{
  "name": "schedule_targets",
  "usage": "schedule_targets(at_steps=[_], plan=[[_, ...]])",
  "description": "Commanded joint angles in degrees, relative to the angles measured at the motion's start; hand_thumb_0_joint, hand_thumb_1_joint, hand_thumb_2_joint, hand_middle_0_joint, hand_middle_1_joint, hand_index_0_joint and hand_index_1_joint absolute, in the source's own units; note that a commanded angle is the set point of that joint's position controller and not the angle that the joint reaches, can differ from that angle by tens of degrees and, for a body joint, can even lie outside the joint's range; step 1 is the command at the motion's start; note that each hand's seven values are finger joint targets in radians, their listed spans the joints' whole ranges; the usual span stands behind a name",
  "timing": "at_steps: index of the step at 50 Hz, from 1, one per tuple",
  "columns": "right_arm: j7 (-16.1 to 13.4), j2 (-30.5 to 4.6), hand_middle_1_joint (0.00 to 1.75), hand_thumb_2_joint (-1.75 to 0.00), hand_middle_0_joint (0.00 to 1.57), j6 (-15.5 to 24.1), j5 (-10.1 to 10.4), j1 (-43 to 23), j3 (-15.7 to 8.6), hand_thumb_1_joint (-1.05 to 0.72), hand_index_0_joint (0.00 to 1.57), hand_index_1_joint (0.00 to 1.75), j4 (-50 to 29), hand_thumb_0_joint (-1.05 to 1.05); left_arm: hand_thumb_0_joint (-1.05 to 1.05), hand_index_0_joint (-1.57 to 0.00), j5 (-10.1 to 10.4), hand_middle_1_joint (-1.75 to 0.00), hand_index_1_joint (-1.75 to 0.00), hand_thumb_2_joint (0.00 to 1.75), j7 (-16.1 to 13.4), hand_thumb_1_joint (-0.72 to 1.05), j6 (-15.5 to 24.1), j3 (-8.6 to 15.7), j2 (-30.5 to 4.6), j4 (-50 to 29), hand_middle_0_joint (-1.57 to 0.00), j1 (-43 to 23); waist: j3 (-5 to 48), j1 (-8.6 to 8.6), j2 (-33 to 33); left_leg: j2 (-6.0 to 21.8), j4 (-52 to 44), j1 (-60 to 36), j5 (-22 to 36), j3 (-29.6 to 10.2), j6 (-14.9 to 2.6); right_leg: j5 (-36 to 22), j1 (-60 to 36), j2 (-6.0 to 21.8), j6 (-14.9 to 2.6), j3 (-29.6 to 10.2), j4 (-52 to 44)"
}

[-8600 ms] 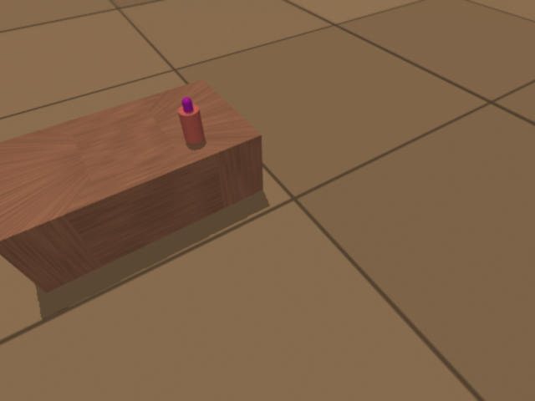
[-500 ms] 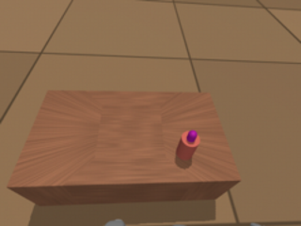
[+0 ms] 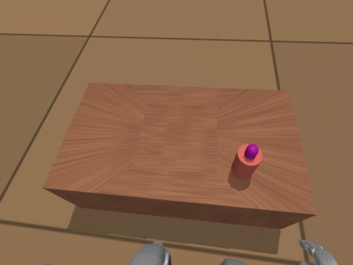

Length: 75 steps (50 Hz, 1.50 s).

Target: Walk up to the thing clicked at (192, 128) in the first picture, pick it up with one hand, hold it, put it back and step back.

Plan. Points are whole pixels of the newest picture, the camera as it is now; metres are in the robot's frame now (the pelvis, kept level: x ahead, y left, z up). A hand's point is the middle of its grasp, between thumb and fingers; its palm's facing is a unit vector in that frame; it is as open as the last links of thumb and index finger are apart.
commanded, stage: walk up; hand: right
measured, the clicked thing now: (247, 159) +0.49 -0.20 -0.29
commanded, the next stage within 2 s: stand in 1.76 s
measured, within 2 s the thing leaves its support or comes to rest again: neither
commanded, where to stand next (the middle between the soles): +0.03 +0.03 m, yaw -2 degrees
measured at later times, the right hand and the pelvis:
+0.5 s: hand out of the picture +0.08 -0.25 -0.14, palm faces -0.03 +0.94 -0.33, open 7.4 cm; pelvis -0.03 +0.02 +0.01, yaw +0 degrees
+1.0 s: hand out of the picture +0.08 -0.21 -0.12, palm faces -0.05 +0.93 -0.35, open 7.4 cm; pelvis -0.04 +0.03 +0.02, yaw +1 degrees
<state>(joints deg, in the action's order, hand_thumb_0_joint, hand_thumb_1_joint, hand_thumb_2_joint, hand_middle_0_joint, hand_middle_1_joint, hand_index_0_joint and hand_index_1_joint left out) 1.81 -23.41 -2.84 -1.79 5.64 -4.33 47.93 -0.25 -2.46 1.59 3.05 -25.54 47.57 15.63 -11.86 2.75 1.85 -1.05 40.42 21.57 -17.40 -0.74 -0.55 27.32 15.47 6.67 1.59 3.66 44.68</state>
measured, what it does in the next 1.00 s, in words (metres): steps on the spot: right foot, then left foot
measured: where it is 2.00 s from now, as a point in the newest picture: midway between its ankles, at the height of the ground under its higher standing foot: outside the picture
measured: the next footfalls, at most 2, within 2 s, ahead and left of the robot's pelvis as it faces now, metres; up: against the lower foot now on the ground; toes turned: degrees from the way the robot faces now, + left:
right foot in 0.28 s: +0.03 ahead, -0.10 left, +0.00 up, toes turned +1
left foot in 0.60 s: -0.01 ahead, +0.18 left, +0.00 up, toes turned +0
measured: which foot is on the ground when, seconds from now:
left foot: down 0.00-0.30, up 0.32-0.58, down 0.60-1.00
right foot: down 0.00-0.02, up 0.04-0.26, down 0.28-1.00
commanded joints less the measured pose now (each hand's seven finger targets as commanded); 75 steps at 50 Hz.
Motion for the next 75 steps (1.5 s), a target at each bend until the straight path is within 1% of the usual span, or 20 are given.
schedule_targets(at_steps=[1,2,3,5,13,14,15,16,17,21,25,29,30,31,33,36,40,43,51,75], plan=[[-0.74,-17.93,0.3,-0.9,0.2,2.37,-0.98,9.39,-5.89,-0.9,0.2,0.3,-4.82,0.0,0.0,-0.2,1.87,-0.3,-0.3,0.9,-1.29,0.9,0.63,1.9,-7.88,-5.8,-0.2,0.58,23.16,-6.77,12.41,15.72,-9.48,-29.01,43.7,-22.73,-14.56,-4.79,15.11,-7.15,-1.83,-1.02,22.94],[-0.77,-17.28,0.3,-0.9,0.2,2.32,0.85,9.84,-5.37,-0.9,0.2,0.3,-4.47,0.0,0.0,-0.2,1.46,-0.3,-0.3,0.9,-2.08,0.9,-0.32,2.26,-9.59,-4.4,-0.2,-0.2,23.6,-6.82,12.11,21.74,-11.6,-22.65,41.35,-27.43,-20.18,14.64,11.07,-6.22,-2.73,-5.38,23.27],[-0.92,-15.5,0.3,-0.9,0.2,1.77,1.23,6.7,-4.94,-0.9,0.2,0.3,-4.36,0.0,0.0,-0.2,1.32,-0.3,-0.3,0.9,-2.1,0.9,-0.56,1.92,-10.68,-3.27,-0.2,-0.59,19.47,-5.34,9.31,20.33,-12.97,-17.1,35.46,-23.1,-19.89,13.35,9.45,-4.46,-2.99,-6.46,22.4],[-1.5,-11.67,0.3,-0.9,0.2,1.12,1.03,0.92,-3.39,-0.9,0.2,0.3,-6.68,0.0,0.0,-0.2,1.14,-0.3,-0.3,0.9,-1.3,0.9,-0.66,2.74,-10.97,-1.42,-0.2,2.08,14.53,-2.69,4.66,13.37,-11.52,-13.28,28.86,-11.91,-13.82,8.69,10.59,-4.75,-3.71,-7.92,19.65],[-0.88,-10.69,0.3,-0.9,0.2,0.11,1.5,-1.7,-2.28,-0.9,0.2,0.3,-6.66,0.0,0.0,-0.2,-0.39,-0.3,-0.3,0.9,-1.06,0.9,1.43,3.08,-8.39,2.48,-0.2,6.58,14.2,0.4,5.76,10.01,-1.65,-2.41,19.0,-8.78,-9.0,-14.09,-5.92,-6.43,-2.59,-0.77,-13.91],[-0.81,-8.36,0.3,-0.9,0.2,-0.13,1.98,-0.11,-1.73,-0.9,0.2,0.3,-6.67,0.0,0.0,-0.2,-1.27,-0.3,-0.3,0.9,-1.1,0.9,1.84,3.93,-11.31,1.52,-0.2,5.19,13.64,0.19,-0.84,6.77,3.26,2.02,12.14,-7.18,-5.39,-13.68,-7.49,-1.87,-4.06,-9.13,-18.53],[-0.83,-5.85,0.3,-0.9,0.2,-0.24,2.24,-1.22,-1.0,-0.9,0.2,0.3,-7.53,0.0,0.0,-0.2,-2.27,-0.3,-0.3,0.9,-1.19,0.9,2.24,4.82,-15.69,0.47,-0.2,4.23,10.65,0.44,-10.77,-1.81,11.9,11.11,-2.88,-4.98,-1.63,-14.12,-6.39,11.09,-8.8,-28.26,-25.76],[-1.78,-8.78,0.3,-0.9,0.2,-0.95,1.54,-1.57,-2.17,-0.9,0.2,0.3,-7.1,0.0,0.0,-0.2,-2.12,-0.3,-0.3,0.9,-1.04,0.9,1.96,5.28,-18.92,-0.7,-0.2,0.8,9.94,0.44,-10.28,-2.06,22.39,7.67,-18.97,-7.61,-1.1,-12.2,3.05,21.13,-17.32,-36.38,-28.95],[-2.17,-10.99,0.3,-0.9,0.2,-1.2,1.0,-1.5,-3.16,-0.9,0.2,0.3,-6.6,0.0,0.0,-0.2,-2.16,-0.3,-0.3,0.9,-1.08,0.9,1.98,5.41,-18.77,-1.65,-0.2,-1.61,6.55,0.06,-9.71,-0.52,28.7,7.07,-17.93,-10.26,-0.4,-12.23,7.33,22.34,-20.62,-38.86,-29.42],[-1.22,-9.84,0.3,-0.9,0.2,-0.07,1.81,5.26,-3.2,-0.9,0.2,0.3,-2.73,0.0,0.0,-0.2,-1.77,-0.3,-0.3,0.9,-0.6,0.9,1.87,4.4,-11.75,-2.11,-0.2,-5.65,8.42,-2.72,-7.35,-2.21,28.79,5.31,-9.57,-9.37,1.03,-16.77,2.94,9.03,-13.14,-15.88,-22.31],[-0.89,-8.5,0.3,-0.9,0.2,1.33,1.8,4.13,-1.74,-0.9,0.2,0.3,-1.97,0.0,0.0,-0.2,-3.0,-0.3,-0.3,0.9,0.41,0.9,1.25,4.25,-10.61,-2.36,-0.2,-4.4,13.25,0.47,-13.67,-0.18,6.52,3.8,-12.02,-2.29,2.25,-4.96,-8.13,5.21,-11.62,-11.84,-20.7],[-1.99,-8.31,0.3,-0.9,0.2,3.78,0.49,8.87,-1.54,-0.9,0.2,0.3,2.01,0.0,0.0,-0.2,-1.07,-0.3,-0.3,0.9,1.59,0.9,-0.93,3.27,-10.05,-1.71,-0.2,-4.94,14.78,-2.57,-11.47,-1.12,-20.45,-12.28,1.4,1.69,1.52,-19.48,-2.03,3.86,-8.94,-8.05,-6.8],[-2.57,-10.1,0.3,-0.9,0.2,4.55,-0.32,8.98,-1.96,-0.9,0.2,0.3,2.37,0.0,0.0,-0.2,-0.38,-0.3,-0.3,0.9,1.55,0.9,-1.36,2.13,-6.27,-1.63,-0.2,-3.75,15.23,-2.1,-5.09,3.23,-20.84,-17.02,4.44,-7.59,0.06,-18.68,3.85,1.7,-5.93,-6.66,0.43],[-3.02,-14.05,0.3,-0.9,0.2,5.29,-1.19,6.83,-2.28,-0.9,0.2,0.3,1.03,0.0,0.0,-0.2,0.44,-0.3,-0.3,0.9,1.66,0.9,-1.56,0.94,-2.54,-2.08,-0.2,-3.03,14.16,-0.88,6.77,16.07,-21.84,-18.11,12.35,-27.07,-4.36,-3.83,13.38,-4.68,-2.18,-4.63,6.74],[-2.8,-18.02,0.3,-0.9,0.2,5.19,0.57,1.55,-2.44,-0.9,0.2,0.3,0.98,0.0,0.0,-0.2,0.16,-0.3,-0.3,0.9,1.09,0.9,-1.82,2.83,-9.85,0.41,-0.2,-7.85,8.76,-2.38,4.95,21.91,-21.83,1.5,2.87,-30.06,-14.46,7.05,2.84,-3.11,-2.41,-8.57,7.4],[-2.81,-11.39,0.3,-0.9,0.2,5.47,0.56,-2.65,-0.08,-0.9,0.2,0.3,1.23,0.0,0.0,-0.2,0.86,-0.3,-0.3,0.9,2.02,0.9,-0.67,2.09,-7.06,3.08,-0.2,-4.32,9.1,0.95,6.78,9.98,-13.07,-6.69,17.3,-8.42,-6.06,-6.93,1.01,-3.95,-3.42,-5.05,-9.35],[-2.76,-10.04,0.3,-0.9,0.2,4.91,2.17,3.73,0.45,-0.9,0.2,0.3,3.6,0.0,0.0,-0.2,-0.16,-0.3,-0.3,0.9,1.54,0.9,0.24,2.13,-9.51,4.99,-0.2,-6.58,14.97,-2.08,2.3,6.37,-7.46,-5.01,17.51,-6.09,-1.71,-30.03,-11.32,0.09,-5.94,-11.4,-16.57],[-2.86,-9.95,0.3,-0.9,0.2,4.77,1.41,2.32,0.31,-0.9,0.2,0.3,5.85,0.0,0.0,-0.2,0.37,-0.3,-0.3,0.9,2.39,0.9,-0.34,0.73,-8.5,5.23,-0.2,-10.93,11.97,-2.99,-0.57,6.72,-17.19,-8.7,-1.5,-8.16,-2.45,-15.91,-1.97,-0.17,-5.22,-11.25,-16.42],[-2.41,-9.38,0.3,-0.9,0.2,5.32,1.73,-1.49,1.12,-0.9,0.2,0.3,8.23,0.0,0.0,-0.2,0.29,-0.3,-0.3,0.9,2.57,0.9,0.65,0.27,-7.81,9.94,-0.2,-11.73,13.23,-2.68,-2.48,6.2,-16.63,-11.13,9.44,-4.37,-1.6,-24.72,-6.16,0.51,-4.63,-11.03,-21.65],[-2.14,-9.45,0.3,-0.9,0.2,5.1,1.08,-2.2,1.15,-0.9,0.2,0.3,13.04,0.0,0.0,-0.2,-0.01,-0.3,-0.3,0.9,2.6,0.9,-0.11,0.15,-6.41,14.05,-0.2,-14.32,12.81,-2.53,-2.09,7.53,-24.17,-12.65,6.93,-3.88,-0.93,-20.78,-8.71,-0.71,-2.96,-10.21,-26.26]])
